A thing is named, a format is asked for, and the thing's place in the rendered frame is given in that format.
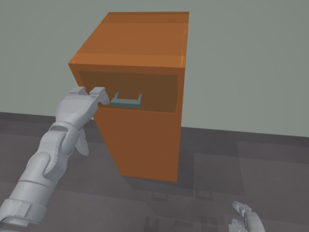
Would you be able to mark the robot left hand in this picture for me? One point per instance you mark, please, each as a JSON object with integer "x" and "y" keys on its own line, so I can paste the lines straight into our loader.
{"x": 78, "y": 108}

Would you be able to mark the robot right hand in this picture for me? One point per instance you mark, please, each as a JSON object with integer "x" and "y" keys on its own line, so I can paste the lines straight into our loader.
{"x": 252, "y": 222}

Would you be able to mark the handle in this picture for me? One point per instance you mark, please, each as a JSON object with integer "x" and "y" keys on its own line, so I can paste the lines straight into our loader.
{"x": 115, "y": 102}

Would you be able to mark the robot left forearm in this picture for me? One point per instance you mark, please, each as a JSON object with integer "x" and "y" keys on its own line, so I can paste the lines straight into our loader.
{"x": 28, "y": 201}

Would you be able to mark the cabinet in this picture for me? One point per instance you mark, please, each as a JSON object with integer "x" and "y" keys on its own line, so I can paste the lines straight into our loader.
{"x": 143, "y": 144}

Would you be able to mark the drawer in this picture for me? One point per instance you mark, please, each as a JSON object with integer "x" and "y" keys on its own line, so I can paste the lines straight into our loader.
{"x": 159, "y": 90}

